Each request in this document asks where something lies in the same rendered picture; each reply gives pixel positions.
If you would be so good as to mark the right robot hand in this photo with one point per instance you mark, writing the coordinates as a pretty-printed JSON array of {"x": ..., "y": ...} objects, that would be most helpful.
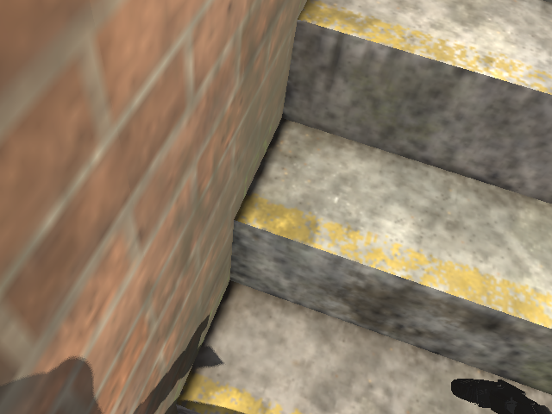
[{"x": 501, "y": 397}]

